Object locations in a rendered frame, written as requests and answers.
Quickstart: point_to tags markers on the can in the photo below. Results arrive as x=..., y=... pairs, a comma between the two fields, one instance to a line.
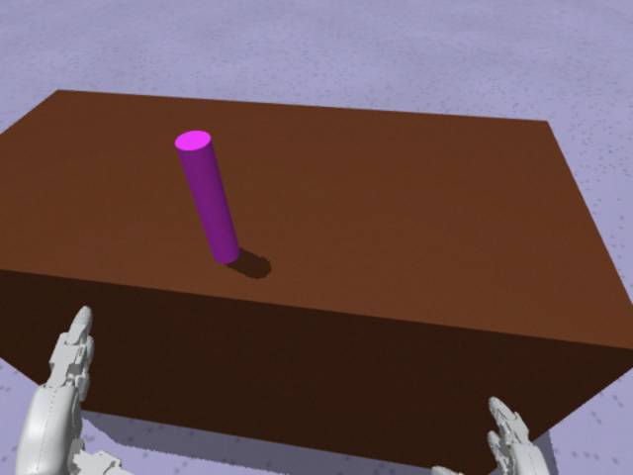
x=200, y=165

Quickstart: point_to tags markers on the right robot hand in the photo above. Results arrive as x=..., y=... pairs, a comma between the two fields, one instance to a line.
x=514, y=453

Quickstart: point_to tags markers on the left robot hand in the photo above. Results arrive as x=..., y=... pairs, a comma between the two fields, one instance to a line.
x=50, y=442

